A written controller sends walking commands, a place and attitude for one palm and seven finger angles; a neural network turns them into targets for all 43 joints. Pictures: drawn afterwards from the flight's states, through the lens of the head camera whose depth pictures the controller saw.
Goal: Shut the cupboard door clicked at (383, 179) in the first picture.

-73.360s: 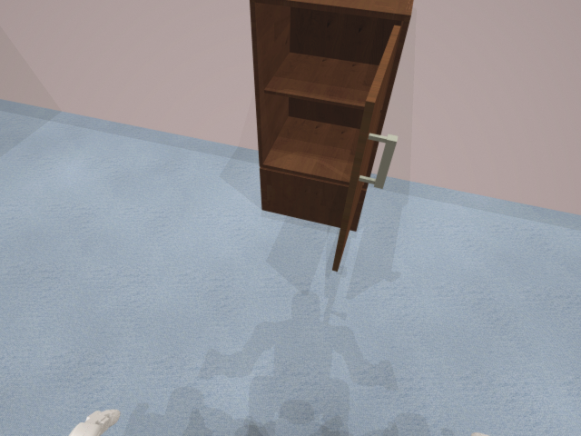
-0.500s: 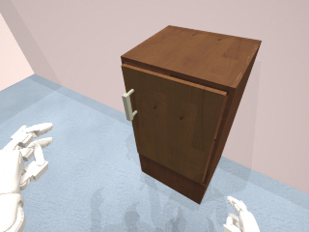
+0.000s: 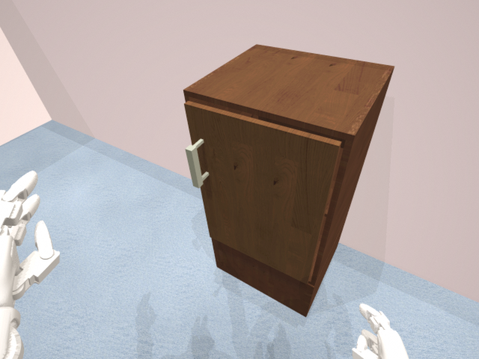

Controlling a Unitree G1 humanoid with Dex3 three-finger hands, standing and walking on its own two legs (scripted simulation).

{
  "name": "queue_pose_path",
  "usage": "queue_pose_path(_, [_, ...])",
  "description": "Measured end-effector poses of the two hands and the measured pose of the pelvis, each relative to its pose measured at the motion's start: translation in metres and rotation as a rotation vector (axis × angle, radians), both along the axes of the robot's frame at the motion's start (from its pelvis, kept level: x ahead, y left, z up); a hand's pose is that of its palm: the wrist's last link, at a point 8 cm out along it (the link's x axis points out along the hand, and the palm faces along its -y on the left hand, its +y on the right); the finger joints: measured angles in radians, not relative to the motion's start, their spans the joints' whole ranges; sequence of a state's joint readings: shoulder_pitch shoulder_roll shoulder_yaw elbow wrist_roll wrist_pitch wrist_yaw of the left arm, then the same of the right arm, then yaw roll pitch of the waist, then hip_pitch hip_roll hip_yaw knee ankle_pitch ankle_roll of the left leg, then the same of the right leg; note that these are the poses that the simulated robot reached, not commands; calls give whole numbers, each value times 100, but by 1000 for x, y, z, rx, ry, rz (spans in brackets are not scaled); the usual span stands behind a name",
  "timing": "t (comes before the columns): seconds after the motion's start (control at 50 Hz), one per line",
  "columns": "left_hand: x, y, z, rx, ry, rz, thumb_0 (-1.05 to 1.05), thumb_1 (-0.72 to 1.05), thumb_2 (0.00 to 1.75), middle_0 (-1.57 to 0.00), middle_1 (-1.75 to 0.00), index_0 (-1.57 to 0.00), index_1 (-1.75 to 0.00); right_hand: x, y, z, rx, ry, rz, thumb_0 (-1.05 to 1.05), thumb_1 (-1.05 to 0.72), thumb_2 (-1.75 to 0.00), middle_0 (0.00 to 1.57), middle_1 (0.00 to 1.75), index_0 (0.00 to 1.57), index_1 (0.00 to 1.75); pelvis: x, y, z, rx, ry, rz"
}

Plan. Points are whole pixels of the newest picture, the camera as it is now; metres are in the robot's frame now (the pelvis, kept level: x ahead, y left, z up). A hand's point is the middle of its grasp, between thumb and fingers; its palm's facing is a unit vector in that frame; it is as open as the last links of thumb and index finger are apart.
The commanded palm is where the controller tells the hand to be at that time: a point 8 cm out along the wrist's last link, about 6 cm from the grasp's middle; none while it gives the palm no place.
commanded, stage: step back with the hand held close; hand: left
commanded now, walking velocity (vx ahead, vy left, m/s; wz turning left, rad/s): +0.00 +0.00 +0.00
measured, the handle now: (199, 163) +0.64 +0.20 -0.06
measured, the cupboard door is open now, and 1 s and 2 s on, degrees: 1 1 1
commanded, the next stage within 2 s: stop stepping back and stand still in 1.48 s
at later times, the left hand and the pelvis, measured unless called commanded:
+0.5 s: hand (25, 264) +0.18 +0.29 +0.16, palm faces +0.39 -0.76 -0.52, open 7.4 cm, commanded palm +0.11 +0.33 +0.17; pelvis -0.03 +0.03 -0.01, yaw +0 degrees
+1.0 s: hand out of the picture +0.10 +0.29 +0.17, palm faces +0.47 -0.77 -0.44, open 7.5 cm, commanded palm +0.03 +0.33 +0.17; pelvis -0.10 +0.03 -0.02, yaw +1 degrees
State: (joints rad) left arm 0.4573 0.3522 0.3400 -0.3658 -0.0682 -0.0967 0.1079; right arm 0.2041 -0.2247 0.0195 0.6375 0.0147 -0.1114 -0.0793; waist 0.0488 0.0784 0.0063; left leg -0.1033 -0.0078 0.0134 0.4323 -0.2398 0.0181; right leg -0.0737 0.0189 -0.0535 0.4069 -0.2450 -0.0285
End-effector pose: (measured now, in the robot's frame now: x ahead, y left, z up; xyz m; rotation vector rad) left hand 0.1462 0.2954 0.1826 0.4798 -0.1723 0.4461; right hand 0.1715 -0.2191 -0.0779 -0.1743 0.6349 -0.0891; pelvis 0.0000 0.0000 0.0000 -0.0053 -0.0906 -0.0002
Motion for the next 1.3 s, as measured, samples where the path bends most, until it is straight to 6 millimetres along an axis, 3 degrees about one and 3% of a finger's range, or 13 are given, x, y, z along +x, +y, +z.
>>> queue_pose_path(0.3, [1, 14, -18, 33, 97, -24, 1, 88, 90, -21, -30, -21, -30, -21, -11, -12, -54, 139, -60, 1, -91, -90, 20, 30, 20, 30, -7, 14, -2, -15, 91, 11])
queue_pose_path(0.48, [-8, 32, 3, 124, 47, -58, 1, 88, 90, -22, -30, -21, -30, -33, 2, -4, -67, 126, -98, 1, -91, -90, 20, 30, 20, 30, -25, 28, -5, -9, 97, -6])
queue_pose_path(0.62, [-34, 39, -6, 112, 34, -49, 1, 88, 90, -22, -30, -21, -30, -50, 13, 1, -59, 73, -87, 1, -91, -90, 20, 30, 20, 30, -48, 33, -10, -11, 92, -12])
queue_pose_path(0.76, [-65, 38, -17, 102, -13, -16, 1, 88, 90, -22, -30, -21, -30, -81, 11, -7, -89, 84, -57, 1, -91, -90, 20, 30, 20, 30, -73, 29, -18, -23, 77, 4])
queue_pose_path(0.94, [-88, 30, -5, 110, -146, -43, 1, 88, 90, -22, -30, -21, -30, -123, 2, -12, -130, 138, -52, 1, -91, -90, 20, 30, 20, 30, -97, 26, -21, -31, 83, 25])
queue_pose_path(1.04, [-95, 36, -2, 150, -142, -69, 1, 88, 90, -22, -30, -21, -30, -142, 2, -12, -136, 146, -78, 1, -91, -90, 20, 30, 20, 30, -110, 30, -21, -43, 88, 27])
queue_pose_path(1.18, [-128, 45, -1, 231, -132, -34, 1, 88, 90, -22, -30, -21, -30, -151, 7, -23, -124, 137, -40, 1, -91, -90, 20, 30, 20, 30, -129, 25, -31, -63, 93, 78])
queue_pose_path(1.3, [-168, 40, -10, 153, -105, 11, 1, 88, 90, -22, -30, -21, -30, -150, 16, -19, -109, 117, 25, 1, -91, -90, 20, 30, 20, 30, -151, 21, -27, -45, 85, 89])
